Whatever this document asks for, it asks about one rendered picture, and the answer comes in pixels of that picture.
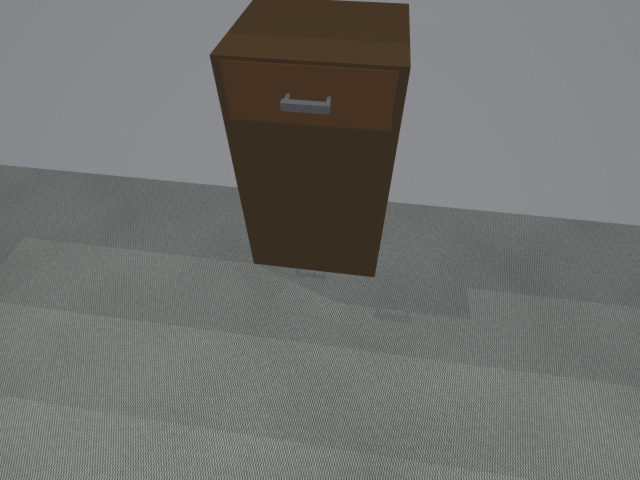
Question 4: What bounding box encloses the handle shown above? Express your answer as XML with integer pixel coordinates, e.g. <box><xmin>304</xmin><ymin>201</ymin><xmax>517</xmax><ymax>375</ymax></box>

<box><xmin>280</xmin><ymin>93</ymin><xmax>331</xmax><ymax>115</ymax></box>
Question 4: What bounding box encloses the drawer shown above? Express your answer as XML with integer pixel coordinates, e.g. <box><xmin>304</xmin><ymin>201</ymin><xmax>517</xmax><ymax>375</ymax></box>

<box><xmin>220</xmin><ymin>60</ymin><xmax>399</xmax><ymax>130</ymax></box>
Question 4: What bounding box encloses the cabinet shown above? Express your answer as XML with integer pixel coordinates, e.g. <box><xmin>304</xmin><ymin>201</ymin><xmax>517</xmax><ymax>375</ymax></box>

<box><xmin>210</xmin><ymin>0</ymin><xmax>411</xmax><ymax>277</ymax></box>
